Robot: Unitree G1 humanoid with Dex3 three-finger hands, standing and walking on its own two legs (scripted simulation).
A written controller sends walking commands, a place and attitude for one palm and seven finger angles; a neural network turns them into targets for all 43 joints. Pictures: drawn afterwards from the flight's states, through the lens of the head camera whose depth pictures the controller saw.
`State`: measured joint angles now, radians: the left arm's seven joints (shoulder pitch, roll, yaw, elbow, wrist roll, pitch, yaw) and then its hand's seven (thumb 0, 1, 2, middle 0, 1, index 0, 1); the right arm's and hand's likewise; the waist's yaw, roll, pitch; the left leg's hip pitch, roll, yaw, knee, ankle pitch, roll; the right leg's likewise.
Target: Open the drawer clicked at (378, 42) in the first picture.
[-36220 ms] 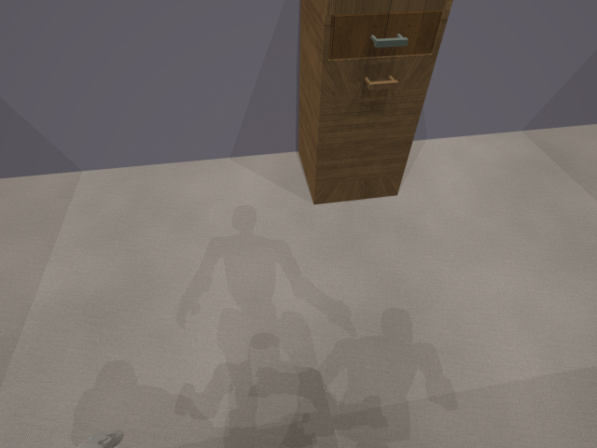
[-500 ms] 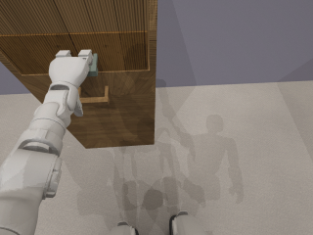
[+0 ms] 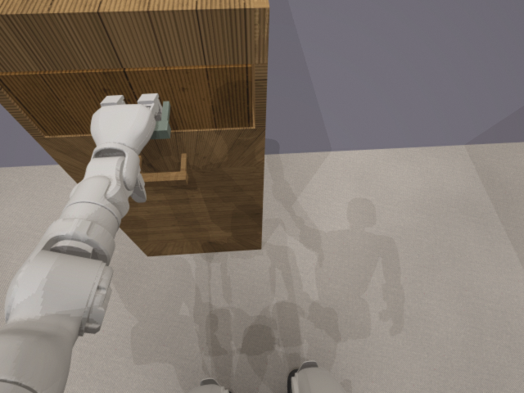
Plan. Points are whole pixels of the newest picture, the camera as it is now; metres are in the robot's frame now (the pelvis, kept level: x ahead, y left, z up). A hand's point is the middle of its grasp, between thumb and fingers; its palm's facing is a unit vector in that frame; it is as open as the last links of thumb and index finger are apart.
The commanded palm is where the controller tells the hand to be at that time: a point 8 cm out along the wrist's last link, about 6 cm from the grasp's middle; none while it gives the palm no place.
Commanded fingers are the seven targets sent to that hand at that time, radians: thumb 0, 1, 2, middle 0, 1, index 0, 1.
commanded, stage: close the thumb around the handle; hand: left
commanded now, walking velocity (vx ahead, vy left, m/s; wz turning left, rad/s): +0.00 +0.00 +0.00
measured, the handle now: (136, 120) +0.55 +0.17 +0.05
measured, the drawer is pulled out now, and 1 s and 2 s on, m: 0.00 0.00 0.06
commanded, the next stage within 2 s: pull the drawer open in 0.74 s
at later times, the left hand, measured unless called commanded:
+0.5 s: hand (139, 147) +0.51 +0.17 +0.03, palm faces -0.08 -0.01 -1.00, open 8.2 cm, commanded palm +0.49 +0.17 +0.08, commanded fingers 0.00 0.84 0.88 -0.40 -1.34 -0.40 -1.34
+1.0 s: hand (140, 153) +0.50 +0.17 +0.02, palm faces -0.06 -0.02 -1.00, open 5.3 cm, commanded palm +0.46 +0.17 +0.08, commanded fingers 0.00 0.90 0.90 -0.40 -1.35 -0.40 -1.35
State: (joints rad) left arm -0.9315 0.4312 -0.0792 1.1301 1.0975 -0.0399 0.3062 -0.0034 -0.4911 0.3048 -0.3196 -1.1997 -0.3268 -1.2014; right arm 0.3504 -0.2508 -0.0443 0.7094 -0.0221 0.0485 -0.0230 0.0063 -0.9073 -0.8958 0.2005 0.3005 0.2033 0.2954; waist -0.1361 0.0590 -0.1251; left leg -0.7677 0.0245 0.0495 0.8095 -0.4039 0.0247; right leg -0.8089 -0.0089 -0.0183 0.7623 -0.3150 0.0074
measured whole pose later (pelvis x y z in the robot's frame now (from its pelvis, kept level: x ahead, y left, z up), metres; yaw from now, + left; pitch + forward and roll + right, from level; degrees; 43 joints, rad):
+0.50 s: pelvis +0.01 +0.00 +0.00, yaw +0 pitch +20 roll -1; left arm -0.91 0.40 -0.10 1.12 1.09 0.01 0.32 0.00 0.31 0.65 -0.38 -1.29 -0.38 -1.29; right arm 0.35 -0.24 -0.05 0.73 -0.02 0.07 -0.01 0.01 -0.91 -0.90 0.20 0.30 0.20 0.30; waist -0.13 0.06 -0.13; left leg -0.73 0.03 0.04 0.78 -0.40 0.02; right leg -0.77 -0.01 -0.03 0.74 -0.32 0.00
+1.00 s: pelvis +0.02 -0.01 +0.01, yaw +0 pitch +20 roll -1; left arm -0.79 0.39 -0.07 0.99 1.09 -0.01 0.33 0.00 0.79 0.83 -0.41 -1.35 -0.39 -1.33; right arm 0.35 -0.25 -0.08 0.74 -0.03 0.07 0.00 0.01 -0.91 -0.90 0.20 0.30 0.20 0.30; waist -0.10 0.07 -0.13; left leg -0.69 0.04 0.05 0.76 -0.41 0.01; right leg -0.74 0.01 -0.02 0.72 -0.33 0.00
